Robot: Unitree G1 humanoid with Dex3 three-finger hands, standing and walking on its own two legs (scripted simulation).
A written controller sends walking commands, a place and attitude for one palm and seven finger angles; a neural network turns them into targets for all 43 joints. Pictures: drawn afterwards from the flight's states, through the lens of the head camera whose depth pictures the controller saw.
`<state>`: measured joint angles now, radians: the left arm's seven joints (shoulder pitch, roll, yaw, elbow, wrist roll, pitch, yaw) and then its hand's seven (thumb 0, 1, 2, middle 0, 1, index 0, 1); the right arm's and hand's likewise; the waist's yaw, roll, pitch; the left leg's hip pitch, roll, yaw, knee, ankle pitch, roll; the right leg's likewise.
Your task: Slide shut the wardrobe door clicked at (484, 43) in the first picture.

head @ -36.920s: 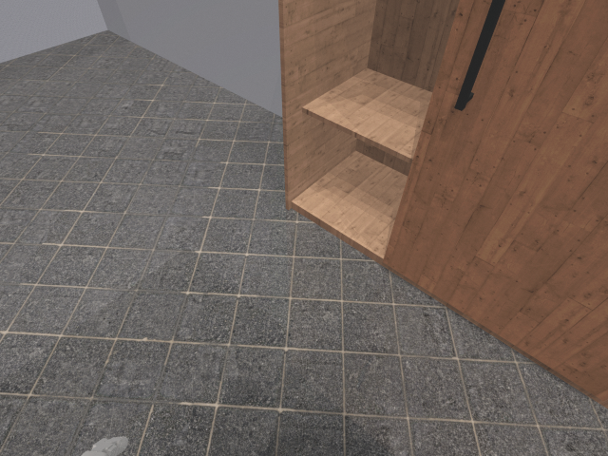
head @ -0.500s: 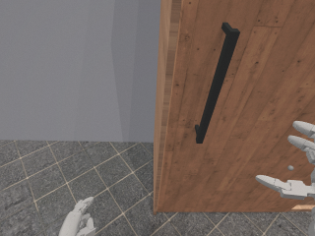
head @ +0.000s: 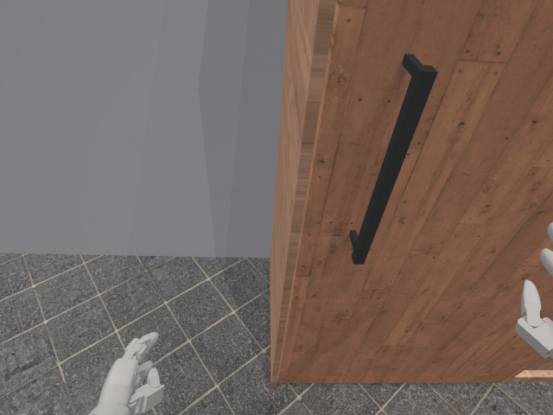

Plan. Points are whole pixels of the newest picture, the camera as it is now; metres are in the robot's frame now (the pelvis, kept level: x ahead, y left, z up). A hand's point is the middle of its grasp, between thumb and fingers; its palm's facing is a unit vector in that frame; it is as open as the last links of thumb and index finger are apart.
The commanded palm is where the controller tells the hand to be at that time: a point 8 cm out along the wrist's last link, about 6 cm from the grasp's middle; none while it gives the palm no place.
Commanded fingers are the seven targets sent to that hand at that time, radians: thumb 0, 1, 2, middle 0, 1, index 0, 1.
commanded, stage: draw the hand back to the body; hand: right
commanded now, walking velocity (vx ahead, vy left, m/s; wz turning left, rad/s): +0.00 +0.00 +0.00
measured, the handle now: (379, 177) +0.39 -0.15 +0.19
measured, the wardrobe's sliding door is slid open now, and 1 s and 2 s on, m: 0.00 0.00 0.00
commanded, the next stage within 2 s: step back with the hand held close in 0.28 s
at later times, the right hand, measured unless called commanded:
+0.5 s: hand (536, 298) +0.20 -0.28 +0.17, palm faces +0.45 +0.80 -0.40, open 7.4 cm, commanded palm +0.15 -0.30 +0.18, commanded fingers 0.00 -0.90 -0.90 0.20 0.30 0.20 0.30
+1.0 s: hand out of the picture +0.15 -0.30 +0.16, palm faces +0.43 +0.76 -0.49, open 7.4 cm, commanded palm +0.10 -0.33 +0.18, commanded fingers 0.00 -0.90 -0.90 0.20 0.30 0.20 0.30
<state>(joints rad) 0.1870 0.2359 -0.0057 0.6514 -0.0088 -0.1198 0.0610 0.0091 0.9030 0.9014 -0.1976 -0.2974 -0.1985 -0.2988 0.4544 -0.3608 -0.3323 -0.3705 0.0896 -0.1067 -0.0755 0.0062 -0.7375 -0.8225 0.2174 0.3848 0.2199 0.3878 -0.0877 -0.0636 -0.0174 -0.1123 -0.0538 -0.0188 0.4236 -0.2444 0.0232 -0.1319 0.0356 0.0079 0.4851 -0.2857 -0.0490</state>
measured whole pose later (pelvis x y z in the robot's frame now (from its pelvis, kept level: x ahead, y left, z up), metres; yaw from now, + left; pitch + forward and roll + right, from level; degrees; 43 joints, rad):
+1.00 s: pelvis -0.06 -0.04 -0.01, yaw +2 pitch -1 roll +0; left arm 0.21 0.23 0.01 0.56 -0.01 -0.05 0.07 0.01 0.90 0.90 -0.20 -0.30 -0.20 -0.30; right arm 0.47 -0.39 -0.44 -0.44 0.01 -0.22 -0.10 0.01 -0.88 -0.89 0.21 0.30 0.22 0.30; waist -0.05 -0.01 0.02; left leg -0.34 -0.01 -0.08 0.58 -0.22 -0.04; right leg -0.32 0.08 -0.07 0.57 -0.24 -0.11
